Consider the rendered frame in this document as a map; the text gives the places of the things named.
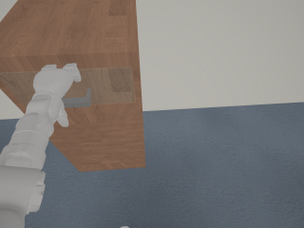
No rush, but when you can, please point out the left robot forearm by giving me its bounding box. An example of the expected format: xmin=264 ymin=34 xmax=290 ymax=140
xmin=0 ymin=90 xmax=62 ymax=170

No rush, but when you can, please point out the handle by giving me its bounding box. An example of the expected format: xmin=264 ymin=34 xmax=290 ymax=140
xmin=62 ymin=87 xmax=92 ymax=108

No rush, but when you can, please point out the robot left upper arm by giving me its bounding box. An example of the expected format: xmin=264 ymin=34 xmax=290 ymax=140
xmin=0 ymin=165 xmax=46 ymax=228

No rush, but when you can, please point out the drawer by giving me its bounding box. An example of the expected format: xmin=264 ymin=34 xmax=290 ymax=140
xmin=0 ymin=66 xmax=135 ymax=108

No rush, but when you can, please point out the robot left hand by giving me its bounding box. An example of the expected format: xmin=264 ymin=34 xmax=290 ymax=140
xmin=33 ymin=63 xmax=82 ymax=127

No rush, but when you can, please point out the cabinet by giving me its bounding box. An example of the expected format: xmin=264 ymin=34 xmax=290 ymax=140
xmin=0 ymin=0 xmax=146 ymax=172

